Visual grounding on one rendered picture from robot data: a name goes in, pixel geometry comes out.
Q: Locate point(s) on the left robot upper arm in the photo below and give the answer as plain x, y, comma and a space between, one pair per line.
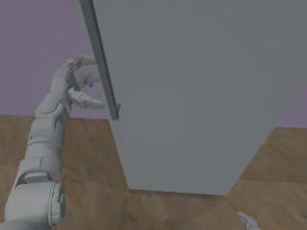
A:
35, 206

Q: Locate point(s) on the handle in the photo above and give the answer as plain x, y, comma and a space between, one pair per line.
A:
93, 30

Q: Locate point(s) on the fridge door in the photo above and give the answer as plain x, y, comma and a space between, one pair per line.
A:
201, 85

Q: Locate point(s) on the right robot hand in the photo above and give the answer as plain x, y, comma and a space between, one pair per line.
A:
248, 222

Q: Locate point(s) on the left robot hand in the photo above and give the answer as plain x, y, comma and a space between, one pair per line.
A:
64, 81

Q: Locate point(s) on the left robot forearm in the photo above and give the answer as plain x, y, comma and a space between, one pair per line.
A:
42, 160

